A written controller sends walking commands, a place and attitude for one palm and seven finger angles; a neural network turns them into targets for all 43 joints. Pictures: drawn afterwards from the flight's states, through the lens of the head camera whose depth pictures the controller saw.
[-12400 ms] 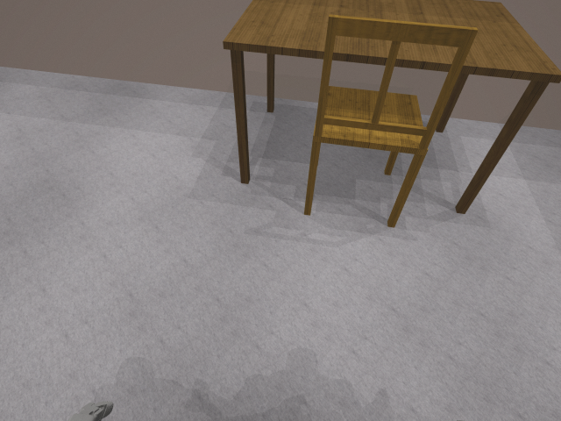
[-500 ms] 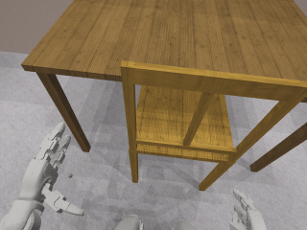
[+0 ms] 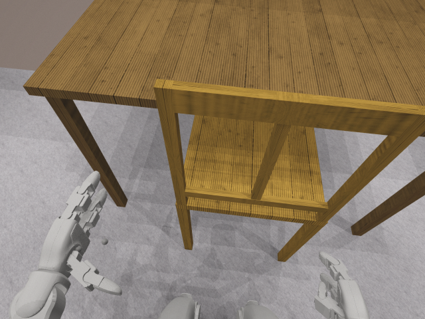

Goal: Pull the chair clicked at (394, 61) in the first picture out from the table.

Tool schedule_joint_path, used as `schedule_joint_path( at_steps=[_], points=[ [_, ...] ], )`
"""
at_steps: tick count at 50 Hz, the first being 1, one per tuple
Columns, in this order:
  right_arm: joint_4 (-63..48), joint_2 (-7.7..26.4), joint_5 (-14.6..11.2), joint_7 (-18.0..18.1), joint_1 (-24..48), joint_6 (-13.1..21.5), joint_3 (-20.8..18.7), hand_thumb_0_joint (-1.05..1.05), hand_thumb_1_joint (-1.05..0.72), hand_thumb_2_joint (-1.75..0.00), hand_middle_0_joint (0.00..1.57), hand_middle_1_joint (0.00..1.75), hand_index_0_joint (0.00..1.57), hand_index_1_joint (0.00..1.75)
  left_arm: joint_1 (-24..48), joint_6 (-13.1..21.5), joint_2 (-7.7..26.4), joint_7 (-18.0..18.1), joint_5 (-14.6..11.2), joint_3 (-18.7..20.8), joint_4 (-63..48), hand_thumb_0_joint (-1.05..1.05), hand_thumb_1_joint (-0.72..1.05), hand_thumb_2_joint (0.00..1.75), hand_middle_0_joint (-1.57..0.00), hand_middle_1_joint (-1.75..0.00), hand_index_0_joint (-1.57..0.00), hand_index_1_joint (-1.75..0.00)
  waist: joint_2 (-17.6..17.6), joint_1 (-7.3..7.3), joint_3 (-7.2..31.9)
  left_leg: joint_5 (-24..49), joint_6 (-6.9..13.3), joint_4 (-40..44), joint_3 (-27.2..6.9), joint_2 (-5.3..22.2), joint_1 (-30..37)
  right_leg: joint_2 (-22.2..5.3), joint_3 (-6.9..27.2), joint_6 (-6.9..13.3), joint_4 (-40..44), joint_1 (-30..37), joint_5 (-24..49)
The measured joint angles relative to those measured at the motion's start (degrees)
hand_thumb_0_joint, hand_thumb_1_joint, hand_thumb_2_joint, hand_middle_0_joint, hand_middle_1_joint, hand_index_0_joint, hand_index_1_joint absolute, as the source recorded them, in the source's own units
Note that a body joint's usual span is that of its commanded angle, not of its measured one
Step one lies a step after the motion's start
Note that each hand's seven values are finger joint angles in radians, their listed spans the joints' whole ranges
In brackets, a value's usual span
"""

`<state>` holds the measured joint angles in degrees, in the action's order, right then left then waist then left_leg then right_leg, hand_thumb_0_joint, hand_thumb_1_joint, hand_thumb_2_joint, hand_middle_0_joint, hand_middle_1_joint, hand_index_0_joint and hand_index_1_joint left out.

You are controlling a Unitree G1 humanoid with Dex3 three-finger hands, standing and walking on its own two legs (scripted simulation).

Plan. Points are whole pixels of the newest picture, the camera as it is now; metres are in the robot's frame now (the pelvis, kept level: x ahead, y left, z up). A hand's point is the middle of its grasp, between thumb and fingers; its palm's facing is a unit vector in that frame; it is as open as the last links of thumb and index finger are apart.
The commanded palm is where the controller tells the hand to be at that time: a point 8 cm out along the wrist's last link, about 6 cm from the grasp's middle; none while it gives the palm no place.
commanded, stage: aim the fingers beside a spindle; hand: left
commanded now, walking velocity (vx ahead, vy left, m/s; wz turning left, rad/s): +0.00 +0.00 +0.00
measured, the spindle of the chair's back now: (267, 166) +0.43 -0.09 +0.00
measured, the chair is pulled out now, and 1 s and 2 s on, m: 0.00 0.00 0.00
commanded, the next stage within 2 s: none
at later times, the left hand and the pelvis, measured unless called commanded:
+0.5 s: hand (127, 232) +0.26 +0.16 +0.03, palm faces -0.10 -1.00 -0.02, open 16.9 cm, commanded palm +0.25 +0.22 +0.02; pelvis +0.00 +0.01 -0.01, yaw -1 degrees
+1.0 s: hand (155, 225) +0.29 +0.13 -0.01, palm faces -0.11 -0.99 -0.01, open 16.9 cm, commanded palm +0.28 +0.18 +0.00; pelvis +0.00 +0.00 -0.03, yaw -1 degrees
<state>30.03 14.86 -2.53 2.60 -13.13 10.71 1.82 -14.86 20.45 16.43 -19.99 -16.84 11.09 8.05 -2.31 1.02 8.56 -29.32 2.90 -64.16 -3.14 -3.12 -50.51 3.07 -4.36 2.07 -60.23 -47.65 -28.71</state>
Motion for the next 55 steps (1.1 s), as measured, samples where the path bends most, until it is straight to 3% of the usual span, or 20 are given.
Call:
schedule_joint_path(
  at_steps=[12,18,25,35,42,49,55],
  points=[
    [0.7,-0.2,0.4,-0.7,-0.2,-0.9,-0.9,0.02,-0.91,-0.90,0.20,0.30,0.20,0.30,0.8,2.4,-0.5,2.0,0.2,0.8,-0.2,-0.01,-0.50,0.30,-0.06,-0.08,-0.06,-0.08,0.7,0.58,0.6,-1.0,-0.1,-1.3,0.4,0.3,-1.4,0.3,0.3,0.2,-1.5,-1.7,-0.9],
    [0.0,0.1,0.4,-0.6,-0.3,-0.8,-1.0,0.02,-0.91,-0.90,0.20,0.30,0.20,0.30,-0.2,1.8,-1.6,2.1,1.1,-2.9,-1.3,-0.01,-0.50,0.30,-0.06,-0.08,-0.06,-0.08,0.1,0.61,0.5,-1.3,0.2,-2.1,0.6,0.1,-2.4,0.0,0.4,-0.2,-2.3,-2.6,-1.2],
    [-0.3,-0.4,1.1,-1.2,0.3,-1.4,-0.9,0.02,-0.91,-0.90,0.20,0.30,0.20,0.30,1.8,3.9,-3.3,6.4,3.2,-5.5,-3.0,-0.01,-0.50,0.30,-0.06,-0.08,-0.06,-0.08,0.3,0.52,0.7,-1.5,0.4,-3.7,1.1,-0.2,-4.5,-0.3,0.7,-0.4,-4.3,-4.9,-1.6],
    [-1.3,-0.8,1.3,-1.7,1.0,-4.2,-0.1,0.02,-0.91,-0.90,0.20,0.30,0.20,0.30,6.1,1.7,-4.6,10.2,6.3,-9.5,-0.2,-0.01,-0.50,0.30,-0.06,-0.08,-0.06,-0.08,0.1,0.36,0.7,-1.9,0.6,-6.0,1.4,-0.4,-7.3,-0.6,0.8,-0.6,-6.8,-7.8,-2.1],
    [-0.9,-1.0,1.5,-2.2,0.8,-6.0,0.0,0.02,-0.91,-0.90,0.20,0.30,0.20,0.30,8.5,3.0,-5.2,13.0,7.6,-10.1,0.5,-0.01,-0.50,0.30,-0.06,-0.08,-0.06,-0.08,0.4,0.39,1.4,-2.2,0.5,-6.5,1.6,-0.3,-8.0,-0.5,0.9,-0.4,-7.5,-8.7,-2.4],
    [-1.3,-0.7,1.3,-2.4,0.6,-7.3,-0.3,0.02,-0.91,-0.90,0.20,0.30,0.20,0.30,10.1,1.4,-5.4,13.4,7.9,-10.8,3.8,-0.01,-0.50,0.30,-0.06,-0.08,-0.06,-0.08,0.4,0.86,1.2,-2.6,0.3,-7.2,1.4,-0.1,-8.9,-0.3,0.7,-0.1,-8.3,-9.5,-2.9],
    [-0.9,-0.6,1.6,-2.6,0.4,-7.5,-0.9,0.02,-0.91,-0.90,0.20,0.30,0.20,0.30,9.0,4.0,-6.2,15.2,8.5,-12.2,1.1,-0.01,-0.50,0.30,-0.06,-0.08,-0.06,-0.08,0.4,0.82,1.4,-2.8,0.1,-7.1,1.6,0.0,-8.8,-0.2,0.9,0.1,-8.4,-9.6,-3.1]
  ],
)
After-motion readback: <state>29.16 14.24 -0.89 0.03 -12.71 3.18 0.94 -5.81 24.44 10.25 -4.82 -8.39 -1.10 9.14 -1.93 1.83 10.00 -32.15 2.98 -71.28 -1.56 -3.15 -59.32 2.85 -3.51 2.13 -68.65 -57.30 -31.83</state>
